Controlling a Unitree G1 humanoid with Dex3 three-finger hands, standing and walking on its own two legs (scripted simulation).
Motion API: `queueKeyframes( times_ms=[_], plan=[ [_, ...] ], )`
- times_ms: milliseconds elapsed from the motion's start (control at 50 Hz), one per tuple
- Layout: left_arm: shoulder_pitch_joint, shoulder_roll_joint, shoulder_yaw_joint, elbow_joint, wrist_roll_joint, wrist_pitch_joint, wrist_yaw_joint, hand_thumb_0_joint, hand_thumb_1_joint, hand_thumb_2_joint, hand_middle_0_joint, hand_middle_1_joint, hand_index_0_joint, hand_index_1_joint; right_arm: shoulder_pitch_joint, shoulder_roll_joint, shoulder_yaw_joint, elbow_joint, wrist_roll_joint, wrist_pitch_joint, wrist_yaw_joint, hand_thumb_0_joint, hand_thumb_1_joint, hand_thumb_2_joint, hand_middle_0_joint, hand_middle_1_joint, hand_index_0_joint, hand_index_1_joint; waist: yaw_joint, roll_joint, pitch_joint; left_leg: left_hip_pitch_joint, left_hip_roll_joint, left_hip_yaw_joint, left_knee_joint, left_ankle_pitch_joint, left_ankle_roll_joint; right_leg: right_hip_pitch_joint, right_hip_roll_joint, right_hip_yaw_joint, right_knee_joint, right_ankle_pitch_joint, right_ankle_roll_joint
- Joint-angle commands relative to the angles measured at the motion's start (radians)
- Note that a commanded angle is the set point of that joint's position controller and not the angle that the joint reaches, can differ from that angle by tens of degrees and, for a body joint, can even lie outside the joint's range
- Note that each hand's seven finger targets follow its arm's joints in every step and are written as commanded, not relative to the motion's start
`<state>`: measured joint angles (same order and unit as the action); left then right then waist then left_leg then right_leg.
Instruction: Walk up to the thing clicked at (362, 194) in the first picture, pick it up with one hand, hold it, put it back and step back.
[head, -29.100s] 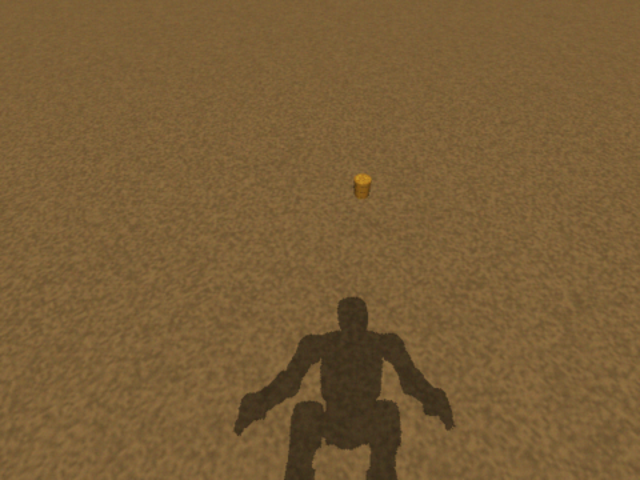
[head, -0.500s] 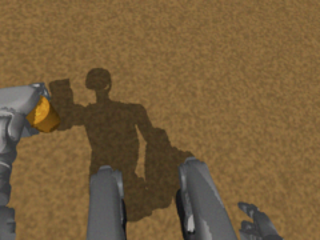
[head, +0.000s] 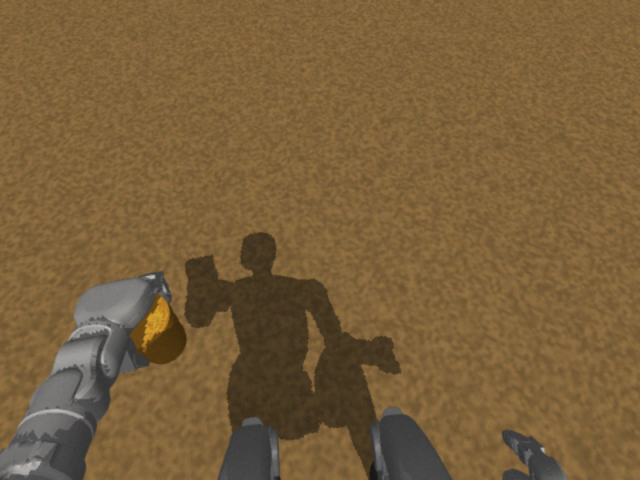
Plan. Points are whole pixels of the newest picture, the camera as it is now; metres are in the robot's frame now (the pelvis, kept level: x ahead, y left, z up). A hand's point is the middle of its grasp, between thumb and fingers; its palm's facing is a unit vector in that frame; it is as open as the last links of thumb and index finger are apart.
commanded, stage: lift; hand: left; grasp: from above
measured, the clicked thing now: (153, 332) +0.36 +0.24 -0.11
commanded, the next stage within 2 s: hold in 0.42 s
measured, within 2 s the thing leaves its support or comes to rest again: neither
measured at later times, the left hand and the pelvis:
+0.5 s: hand (121, 299) +0.36 +0.24 +0.02, palm faces -0.43 -0.09 -0.90, open 10.6 cm; pelvis +0.04 +0.00 +0.08, yaw +0 degrees
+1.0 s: hand (112, 280) +0.36 +0.23 +0.06, palm faces -0.45 -0.06 -0.89, open 10.6 cm; pelvis +0.06 +0.00 +0.10, yaw -1 degrees
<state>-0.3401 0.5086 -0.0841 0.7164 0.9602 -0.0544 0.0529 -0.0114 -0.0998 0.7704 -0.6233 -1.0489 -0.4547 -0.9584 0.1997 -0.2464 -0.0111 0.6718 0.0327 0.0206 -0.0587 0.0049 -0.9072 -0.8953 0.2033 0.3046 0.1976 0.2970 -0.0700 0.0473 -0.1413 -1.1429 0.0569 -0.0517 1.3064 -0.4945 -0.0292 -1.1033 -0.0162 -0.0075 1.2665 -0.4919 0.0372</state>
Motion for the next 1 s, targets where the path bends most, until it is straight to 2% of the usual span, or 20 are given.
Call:
queueKeyframes(
  times_ms=[0, 40, 120, 180, 220, 340, 400, 420, 460, 500, 540, 580, 620, 680, 700, 740, 780, 840, 900, 980],
  plan=[
    [-0.294, 0.201, 0.073, -0.136, 0.026, -0.015, 0.077, 0.0, 0.545, 0.938, -0.782, -1.139, -0.855, -1.063, 0.042, -0.14, -0.056, -0.072, 0.004, -0.049, -0.013, 0.0, -0.91, -0.902, 0.2, 0.3, 0.2, 0.3, -0.01, 0.034, -0.336, 0.343, -0.052, 0.041, -0.271, 0.068, 0.042, 0.274, 0.041, 0.014, -0.307, 0.067, -0.048],
    [-0.274, 0.175, 0.061, -0.091, 0.032, -0.009, 0.096, 0.0, 0.537, 0.935, -0.772, -1.143, -0.847, -1.065, 0.049, -0.14, -0.06, -0.063, 0.003, -0.053, -0.012, 0.0, -0.91, -0.902, 0.2, 0.3, 0.2, 0.3, -0.004, 0.021, -0.319, 0.374, -0.052, 0.038, -0.307, 0.094, 0.039, 0.31, 0.043, 0.008, -0.331, 0.094, -0.045],
    [-0.314, 0.188, 0.061, -0.075, 0.04, 0.005, 0.126, 0.0, 0.518, 0.971, -0.753, -1.179, -0.827, -1.102, 0.056, -0.138, -0.067, -0.052, 0.003, -0.053, -0.008, 0.0, -0.91, -0.901, 0.2, 0.3, 0.2, 0.3, 0.005, 0.021, -0.3, 0.441, -0.06, 0.055, -0.367, 0.124, 0.04, 0.385, 0.041, 0.02, -0.412, 0.12, -0.039],
    [-0.286, 0.15, 0.029, -0.035, 0.035, 0.024, 0.129, 0.0, 0.515, 0.943, -0.749, -1.16, -0.825, -1.08, 0.054, -0.135, -0.067, -0.048, 0.005, -0.054, -0.006, 0.0, -0.908, -0.9, 0.2, 0.3, 0.2, 0.3, 0.009, 0.003, -0.274, 0.495, -0.058, 0.05, -0.418, 0.164, 0.036, 0.43, 0.043, 0.014, -0.445, 0.165, -0.037],
    [-0.27, 0.162, 0.036, -0.023, 0.035, 0.036, 0.129, 0.0, 0.501, 0.928, -0.743, -1.144, -0.818, -1.065, 0.054, -0.139, -0.073, -0.045, 0.007, -0.051, -0.006, 0.0, -0.907, -0.9, 0.2, 0.3, 0.2, 0.3, 0.023, -0.001, -0.272, 0.524, -0.06, 0.053, -0.441, 0.207, 0.036, 0.473, 0.042, 0.015, -0.466, 0.212, -0.035],
    [-0.277, 0.143, 0.021, -0.038, 0.019, 0.05, 0.102, 0.0, 0.442, 0.886, -0.699, -1.12, -0.775, -1.04, 0.061, -0.141, -0.079, -0.048, 0.007, -0.048, -0.005, 0.0, -0.907, -0.898, 0.2, 0.3, 0.2, 0.3, 0.026, 0.011, -0.265, 0.627, -0.058, 0.055, -0.518, 0.296, 0.029, 0.55, 0.045, 0.011, -0.513, 0.29, -0.04],
    [-0.277, 0.12, -0.001, -0.051, 0.021, 0.054, 0.089, 0.0, 0.43, 0.917, -0.698, -1.128, -0.769, -1.053, 0.051, -0.136, -0.077, -0.055, 0.008, -0.043, -0.004, 0.0, -0.906, -0.898, 0.2, 0.3, 0.2, 0.3, 0.021, -0.01, -0.233, 0.645, -0.06, 0.059, -0.549, 0.292, 0.033, 0.579, 0.046, 0.012, -0.554, 0.286, -0.037],
    [-0.27, 0.142, 0.017, -0.062, 0.018, 0.053, 0.088, 0.0, 0.457, 0.912, -0.723, -1.108, -0.793, -1.035, 0.044, -0.139, -0.079, -0.059, 0.008, -0.042, -0.004, 0.0, -0.905, -0.897, 0.2, 0.3, 0.2, 0.3, 0.033, -0.014, -0.232, 0.656, -0.062, 0.061, -0.561, 0.289, 0.034, 0.596, 0.045, 0.012, -0.569, 0.283, -0.034],
    [-0.269, 0.115, 0.0, -0.073, 0.01, 0.053, 0.075, 0.0, 0.435, 0.926, -0.706, -1.121, -0.775, -1.048, 0.042, -0.135, -0.077, -0.06, 0.009, -0.041, -0.003, 0.0, -0.905, -0.898, 0.2, 0.3, 0.2, 0.3, 0.025, 0.002, -0.231, 0.675, -0.062, 0.065, -0.581, 0.296, 0.031, 0.603, 0.046, 0.012, -0.576, 0.287, -0.039],
    [-0.244, 0.145, 0.02, -0.088, 0.021, 0.053, 0.071, 0.0, 0.46, 0.924, -0.727, -1.113, -0.797, -1.04, 0.027, -0.141, -0.08, -0.068, 0.011, -0.036, -0.004, 0.0, -0.905, -0.898, 0.2, 0.3, 0.2, 0.3, 0.046, -0.002, -0.213, 0.697, -0.063, 0.066, -0.606, 0.292, 0.03, 0.623, 0.048, 0.009, -0.598, 0.275, -0.039],
    [-0.261, 0.112, -0.011, -0.104, 0.024, 0.05, 0.059, 0.0, 0.407, 0.881, -0.674, -1.104, -0.75, -1.024, 0.024, -0.135, -0.076, -0.069, 0.014, -0.036, -0.003, 0.0, -0.907, -0.897, 0.2, 0.3, 0.2, 0.3, 0.033, -0.006, -0.202, 0.717, -0.061, 0.065, -0.625, 0.297, 0.028, 0.628, 0.05, 0.008, -0.606, 0.279, -0.041],
    [-0.263, 0.143, 0.009, -0.122, 0.032, 0.045, 0.047, 0.0, 0.4, 0.882, -0.666, -1.1, -0.742, -1.019, 0.025, -0.142, -0.081, -0.067, 0.014, -0.034, -0.004, 0.0, -0.905, -0.896, 0.2, 0.3, 0.2, 0.3, 0.036, -0.002, -0.224, 0.746, -0.06, 0.069, -0.625, 0.346, 0.029, 0.65, 0.05, 0.009, -0.612, 0.323, -0.04],
    [-0.287, 0.137, 0.001, -0.158, 0.031, 0.038, 0.034, 0.0, 0.43, 0.914, -0.678, -1.136, -0.758, -1.052, 0.026, -0.14, -0.082, -0.068, 0.012, -0.033, -0.003, 0.0, -0.905, -0.896, 0.2, 0.3, 0.2, 0.3, 0.033, 0.013, -0.237, 0.773, -0.057, 0.07, -0.633, 0.391, 0.026, 0.668, 0.053, 0.004, -0.612, 0.359, -0.041],
    [-0.267, 0.127, -0.004, -0.165, 0.027, 0.031, 0.02, 0.0, 0.425, 0.944, -0.682, -1.136, -0.758, -1.056, 0.011, -0.141, -0.081, -0.075, 0.016, -0.03, -0.002, 0.0, -0.902, -0.896, 0.2, 0.3, 0.2, 0.3, 0.048, 0.011, -0.208, 0.795, -0.057, 0.07, -0.661, 0.381, 0.025, 0.668, 0.054, 0.001, -0.634, 0.342, -0.043],
    [-0.25, 0.113, -0.01, -0.147, 0.032, 0.032, 0.015, 0.0, 0.423, 0.921, -0.663, -1.159, -0.748, -1.07, 0.012, -0.14, -0.08, -0.077, 0.017, -0.03, -0.002, 0.0, -0.903, -0.896, 0.2, 0.3, 0.2, 0.3, 0.035, -0.002, -0.197, 0.795, -0.059, 0.073, -0.661, 0.383, 0.026, 0.671, 0.054, 0.004, -0.637, 0.348, -0.043],
    [-0.243, 0.13, 0.003, -0.161, 0.033, 0.034, 0.014, 0.0, 0.422, 0.918, -0.666, -1.148, -0.749, -1.061, 0.003, -0.141, -0.078, -0.081, 0.018, -0.028, -0.001, 0.0, -0.902, -0.896, 0.2, 0.3, 0.2, 0.3, 0.052, -0.005, -0.194, 0.796, -0.061, 0.073, -0.669, 0.402, 0.027, 0.699, 0.053, 0.003, -0.647, 0.363, -0.041],
    [-0.226, 0.1, -0.018, -0.159, 0.031, 0.041, 0.006, 0.0, 0.433, 0.953, -0.679, -1.155, -0.758, -1.072, 0.0, -0.136, -0.077, -0.09, 0.021, -0.025, 0.001, 0.0, -0.9, -0.896, 0.2, 0.3, 0.2, 0.3, 0.048, -0.015, -0.181, 0.799, -0.064, 0.081, -0.677, 0.406, 0.028, 0.701, 0.05, 0.006, -0.652, 0.373, -0.041],
    [-0.231, 0.135, 0.002, -0.171, 0.031, 0.043, -0.006, 0.0, 0.438, 0.955, -0.68, -1.158, -0.76, -1.074, -0.013, -0.142, -0.078, -0.092, 0.022, -0.02, 0.002, 0.0, -0.901, -0.896, 0.2, 0.3, 0.2, 0.3, 0.058, -0.012, -0.174, 0.811, -0.063, 0.08, -0.692, 0.41, 0.028, 0.718, 0.051, 0.002, -0.665, 0.368, -0.039],
    [-0.231, 0.108, -0.018, -0.185, 0.031, 0.042, -0.022, 0.0, 0.458, 0.96, -0.689, -1.166, -0.772, -1.08, -0.022, -0.138, -0.075, -0.103, 0.022, -0.018, 0.001, 0.0, -0.899, -0.895, 0.2, 0.3, 0.2, 0.3, 0.044, -0.018, -0.168, 0.829, -0.066, 0.085, -0.7, 0.404, 0.031, 0.718, 0.049, 0.007, -0.676, 0.37, -0.037],
    [-0.226, 0.128, 0.001, -0.23, 0.029, 0.038, -0.032, 0.0, 0.449, 0.957, -0.675, -1.176, -0.76, -1.086, -0.027, -0.136, -0.075, -0.105, 0.021, -0.014, -0.002, 0.0, -0.898, -0.895, 0.2, 0.3, 0.2, 0.3, 0.058, -0.015, -0.192, 0.852, -0.066, 0.086, -0.703, 0.456, 0.031, 0.747, 0.048, 0.007, -0.674, 0.416, -0.034]
  ],
)
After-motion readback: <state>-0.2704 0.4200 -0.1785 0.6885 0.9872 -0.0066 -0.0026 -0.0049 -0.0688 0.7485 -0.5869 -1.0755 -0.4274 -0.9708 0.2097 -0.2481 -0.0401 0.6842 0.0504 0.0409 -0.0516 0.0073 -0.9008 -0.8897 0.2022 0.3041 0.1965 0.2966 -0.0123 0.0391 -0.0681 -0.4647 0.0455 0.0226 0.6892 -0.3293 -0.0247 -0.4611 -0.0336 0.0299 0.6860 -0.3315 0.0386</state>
